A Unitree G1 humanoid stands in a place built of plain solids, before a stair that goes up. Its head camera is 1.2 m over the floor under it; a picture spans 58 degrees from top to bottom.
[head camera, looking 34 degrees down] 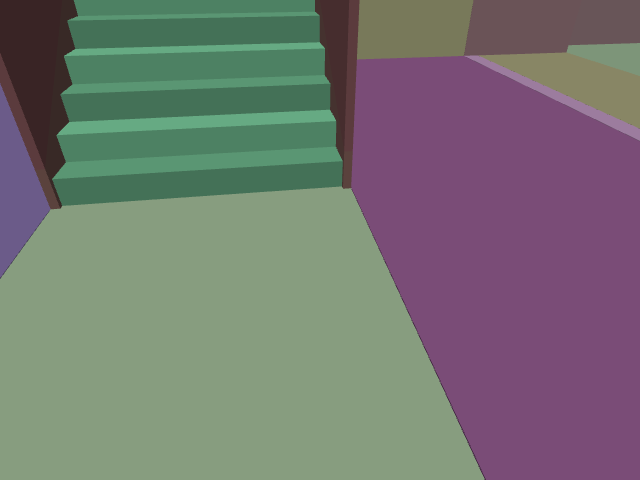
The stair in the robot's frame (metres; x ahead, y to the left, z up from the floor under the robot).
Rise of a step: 0.16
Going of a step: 0.23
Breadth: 1.60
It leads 9 degrees to the left of straight ahead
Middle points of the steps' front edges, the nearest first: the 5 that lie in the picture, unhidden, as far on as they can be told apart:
2.24 0.66 0.17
2.46 0.69 0.33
2.69 0.72 0.50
2.91 0.76 0.66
3.13 0.79 0.82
